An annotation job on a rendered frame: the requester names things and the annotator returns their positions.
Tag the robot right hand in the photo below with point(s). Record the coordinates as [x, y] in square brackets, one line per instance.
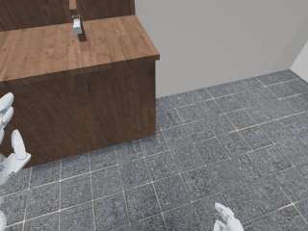
[227, 215]

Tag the tap lever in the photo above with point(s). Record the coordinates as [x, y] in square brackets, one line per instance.
[77, 26]

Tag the robot left hand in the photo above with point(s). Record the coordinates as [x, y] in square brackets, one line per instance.
[15, 162]

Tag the counter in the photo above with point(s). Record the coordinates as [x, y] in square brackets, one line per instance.
[75, 93]

